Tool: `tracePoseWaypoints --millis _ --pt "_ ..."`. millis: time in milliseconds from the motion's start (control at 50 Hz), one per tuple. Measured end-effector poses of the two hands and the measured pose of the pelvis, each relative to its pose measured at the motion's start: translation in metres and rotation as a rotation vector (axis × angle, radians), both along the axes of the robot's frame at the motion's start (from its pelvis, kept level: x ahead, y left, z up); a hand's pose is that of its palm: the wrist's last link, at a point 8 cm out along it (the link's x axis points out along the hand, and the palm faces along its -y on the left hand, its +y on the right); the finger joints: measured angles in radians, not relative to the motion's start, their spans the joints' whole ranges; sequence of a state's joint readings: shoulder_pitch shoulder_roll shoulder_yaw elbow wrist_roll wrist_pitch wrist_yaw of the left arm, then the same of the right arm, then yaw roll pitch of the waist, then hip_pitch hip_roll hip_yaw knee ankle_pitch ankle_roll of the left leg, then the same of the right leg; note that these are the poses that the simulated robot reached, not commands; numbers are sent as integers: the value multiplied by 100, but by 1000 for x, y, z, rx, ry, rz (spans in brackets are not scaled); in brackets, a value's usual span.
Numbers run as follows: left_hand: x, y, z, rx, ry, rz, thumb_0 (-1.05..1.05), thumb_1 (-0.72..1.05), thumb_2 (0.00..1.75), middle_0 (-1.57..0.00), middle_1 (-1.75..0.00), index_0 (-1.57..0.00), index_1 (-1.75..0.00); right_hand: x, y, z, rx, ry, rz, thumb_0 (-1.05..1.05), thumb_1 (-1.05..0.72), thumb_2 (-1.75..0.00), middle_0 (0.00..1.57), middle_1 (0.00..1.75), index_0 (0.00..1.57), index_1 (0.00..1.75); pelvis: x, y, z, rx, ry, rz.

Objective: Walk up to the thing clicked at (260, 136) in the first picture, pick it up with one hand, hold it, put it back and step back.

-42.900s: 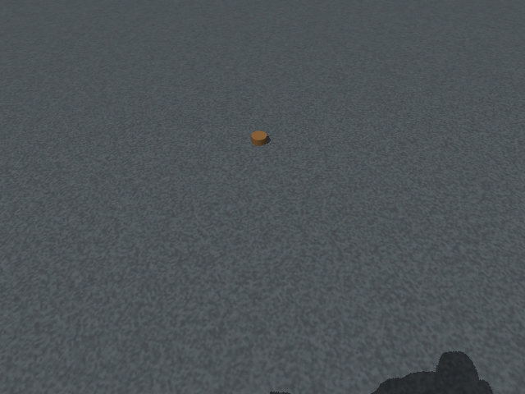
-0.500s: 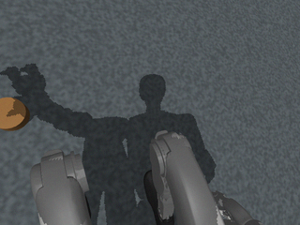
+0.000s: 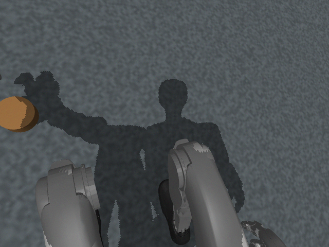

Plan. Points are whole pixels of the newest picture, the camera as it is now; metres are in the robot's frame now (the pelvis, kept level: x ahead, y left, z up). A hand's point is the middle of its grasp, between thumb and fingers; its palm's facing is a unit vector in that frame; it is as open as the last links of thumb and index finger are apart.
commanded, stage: withdraw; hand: left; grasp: from above
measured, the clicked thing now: (17, 114) +0.48 +0.34 -0.30
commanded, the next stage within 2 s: home in 0.08 s
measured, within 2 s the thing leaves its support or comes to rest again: neither
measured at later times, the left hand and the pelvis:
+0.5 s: hand out of the picture +0.42 +0.34 -0.07, palm faces -0.34 -0.31 -0.89, open 11.3 cm; pelvis +0.01 +0.00 +0.05, yaw +3 degrees
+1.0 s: hand out of the picture +0.26 +0.27 +0.15, palm faces +0.03 -0.89 -0.45, open 7.4 cm; pelvis +0.03 +0.00 +0.25, yaw +9 degrees
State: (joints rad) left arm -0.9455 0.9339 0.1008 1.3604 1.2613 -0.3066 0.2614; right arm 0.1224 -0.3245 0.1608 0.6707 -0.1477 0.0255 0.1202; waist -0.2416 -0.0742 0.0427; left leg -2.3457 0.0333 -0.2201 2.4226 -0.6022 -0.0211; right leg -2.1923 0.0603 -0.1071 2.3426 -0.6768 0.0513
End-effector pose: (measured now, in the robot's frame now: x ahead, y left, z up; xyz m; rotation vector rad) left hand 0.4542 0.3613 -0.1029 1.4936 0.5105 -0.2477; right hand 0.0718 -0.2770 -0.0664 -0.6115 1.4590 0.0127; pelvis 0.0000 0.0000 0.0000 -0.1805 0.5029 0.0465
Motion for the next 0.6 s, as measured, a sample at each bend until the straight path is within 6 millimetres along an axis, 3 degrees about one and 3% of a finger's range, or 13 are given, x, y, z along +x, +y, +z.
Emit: tracePoseWaypoints --millis 60,180,300,440,520,600 --pt "10 -1 2 12 -56 -6 0 -49 98 -9 -100 -10 -100 -7 3 -6 1 10 -12 0 -89 -90 20 30 20 30 1 1 -6 -1 1 -2" --pt "26 -8 24 49 -126 20 0 -48 97 -9 -99 -10 -98 -8 16 -13 55 -19 -63 0 -89 -90 20 30 20 30 5 1 -2 1 34 -1" --pt "17 -5 40 61 -39 104 0 -40 93 -13 -91 -14 -90 1 26 -13 125 -51 -92 0 -89 -90 20 30 21 30 8 0 14 11 65 -2" --pt "-14 -5 61 -74 -30 182 0 -6 85 -19 -62 -19 -63 13 22 1 148 -61 -99 0 -89 -90 20 30 21 30 9 -2 35 25 82 16" --pt "-46 -9 96 -195 -105 240 0 22 82 -20 -47 -20 -48 33 18 20 142 -101 -108 1 -89 -90 20 30 21 30 11 -2 57 35 93 31" --pt "-81 -9 133 -298 -111 340 0 50 84 -21 -38 -21 -39 65 19 48 144 -191 -96 1 -90 -90 20 30 20 30 10 -2 89 43 92 42"
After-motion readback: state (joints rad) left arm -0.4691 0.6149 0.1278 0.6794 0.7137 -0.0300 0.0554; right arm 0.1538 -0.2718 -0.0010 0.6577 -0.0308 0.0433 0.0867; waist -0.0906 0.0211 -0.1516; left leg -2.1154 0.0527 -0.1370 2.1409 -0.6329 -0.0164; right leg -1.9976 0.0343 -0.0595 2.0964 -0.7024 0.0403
